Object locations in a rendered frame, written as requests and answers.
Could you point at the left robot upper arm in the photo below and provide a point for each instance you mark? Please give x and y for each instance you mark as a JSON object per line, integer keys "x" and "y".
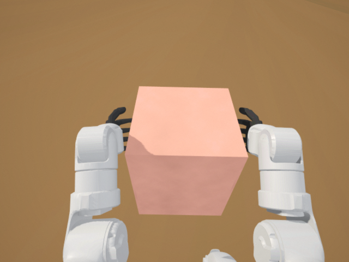
{"x": 97, "y": 240}

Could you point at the right robot upper arm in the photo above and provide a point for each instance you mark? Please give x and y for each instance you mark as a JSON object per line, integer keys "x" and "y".
{"x": 286, "y": 241}

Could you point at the right robot hand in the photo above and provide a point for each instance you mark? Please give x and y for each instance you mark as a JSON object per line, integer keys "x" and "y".
{"x": 247, "y": 123}

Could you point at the robot left forearm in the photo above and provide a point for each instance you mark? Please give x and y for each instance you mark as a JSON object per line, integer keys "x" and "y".
{"x": 96, "y": 157}

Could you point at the left robot hand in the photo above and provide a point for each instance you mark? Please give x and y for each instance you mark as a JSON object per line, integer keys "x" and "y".
{"x": 113, "y": 117}

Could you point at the robot right forearm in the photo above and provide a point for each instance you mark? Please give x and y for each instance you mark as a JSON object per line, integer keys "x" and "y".
{"x": 280, "y": 162}

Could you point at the carton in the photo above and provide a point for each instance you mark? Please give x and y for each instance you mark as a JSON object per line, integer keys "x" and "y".
{"x": 185, "y": 151}

